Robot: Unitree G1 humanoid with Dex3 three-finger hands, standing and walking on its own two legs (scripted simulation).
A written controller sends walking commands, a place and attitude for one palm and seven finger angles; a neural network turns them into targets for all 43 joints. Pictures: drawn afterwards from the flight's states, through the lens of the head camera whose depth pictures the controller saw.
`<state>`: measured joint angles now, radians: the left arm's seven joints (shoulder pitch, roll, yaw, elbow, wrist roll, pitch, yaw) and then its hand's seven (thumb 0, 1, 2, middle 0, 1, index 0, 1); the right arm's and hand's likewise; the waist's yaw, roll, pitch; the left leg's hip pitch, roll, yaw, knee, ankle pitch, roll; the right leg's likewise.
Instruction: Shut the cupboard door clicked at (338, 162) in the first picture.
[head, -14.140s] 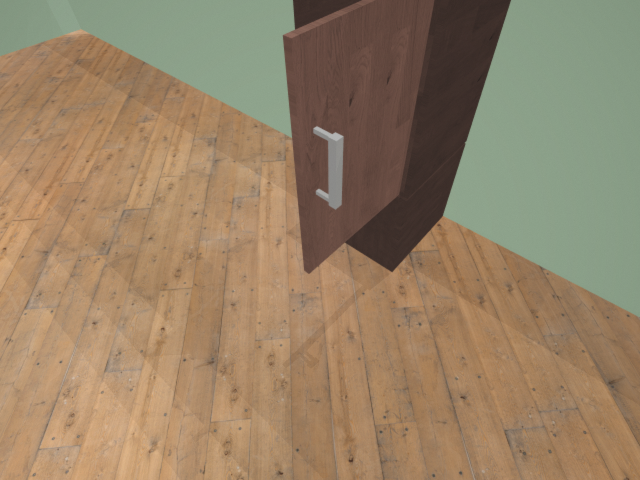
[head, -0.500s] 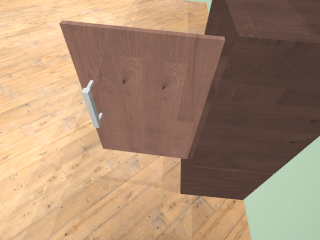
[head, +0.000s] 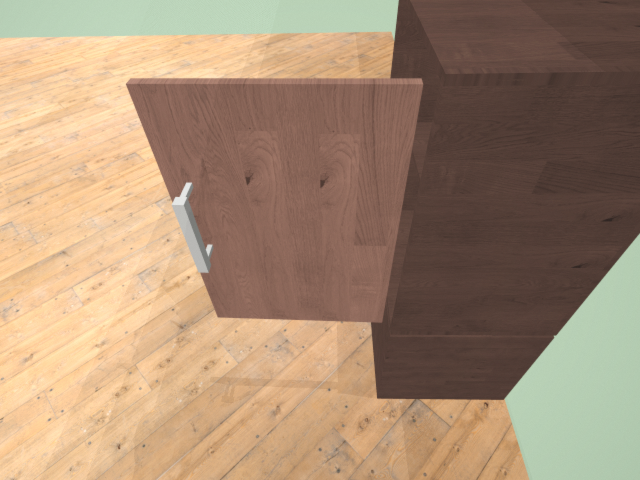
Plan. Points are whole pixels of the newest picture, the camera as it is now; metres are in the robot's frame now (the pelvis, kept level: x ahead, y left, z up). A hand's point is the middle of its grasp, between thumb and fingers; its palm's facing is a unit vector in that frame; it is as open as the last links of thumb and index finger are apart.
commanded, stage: look again from close up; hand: left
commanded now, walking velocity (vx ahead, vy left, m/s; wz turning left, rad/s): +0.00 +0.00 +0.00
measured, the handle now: (196, 229) +0.53 +0.25 -0.01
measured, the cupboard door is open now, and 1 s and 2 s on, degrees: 88 88 88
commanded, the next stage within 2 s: shuffle to correct the standing spot in 0.20 s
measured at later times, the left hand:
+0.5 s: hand out of the picture +0.00 +0.16 -0.18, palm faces +0.04 -0.99 -0.16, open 7.3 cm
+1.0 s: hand out of the picture +0.10 +0.23 -0.18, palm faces +0.05 -0.98 -0.20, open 7.3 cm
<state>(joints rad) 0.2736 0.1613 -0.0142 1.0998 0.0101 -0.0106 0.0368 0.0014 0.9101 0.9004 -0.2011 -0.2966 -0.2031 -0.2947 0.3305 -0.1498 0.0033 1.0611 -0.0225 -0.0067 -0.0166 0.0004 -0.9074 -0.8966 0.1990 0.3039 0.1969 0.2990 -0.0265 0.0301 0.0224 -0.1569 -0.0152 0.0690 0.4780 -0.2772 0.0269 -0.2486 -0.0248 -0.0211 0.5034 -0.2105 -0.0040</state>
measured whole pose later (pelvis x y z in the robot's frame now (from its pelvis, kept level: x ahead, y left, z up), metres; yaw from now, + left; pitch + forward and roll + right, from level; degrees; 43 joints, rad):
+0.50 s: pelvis +0.01 +0.00 +0.00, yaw +1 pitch -1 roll +0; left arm 0.33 0.14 -0.01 1.09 0.01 -0.01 0.02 0.00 0.91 0.90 -0.20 -0.30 -0.20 -0.29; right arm 0.33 -0.17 0.01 1.09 -0.03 0.00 -0.01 0.00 -0.91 -0.90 0.20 0.30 0.20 0.30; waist 0.00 -0.01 0.02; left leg -0.19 -0.01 0.05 0.51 -0.30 0.03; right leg -0.26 -0.02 -0.04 0.51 -0.23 -0.01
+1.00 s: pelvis +0.07 +0.05 +0.00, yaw +0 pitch -2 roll +0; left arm 0.24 0.16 0.02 1.05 0.00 0.01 0.06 0.00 0.93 0.90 -0.20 -0.30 -0.20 -0.29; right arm 0.30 -0.11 0.01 1.10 -0.02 -0.02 -0.05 0.01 -0.92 -0.90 0.20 0.30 0.20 0.30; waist 0.00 -0.03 0.06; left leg -0.13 -0.05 0.10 0.51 -0.35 0.08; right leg -0.21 -0.06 -0.05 0.57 -0.32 0.00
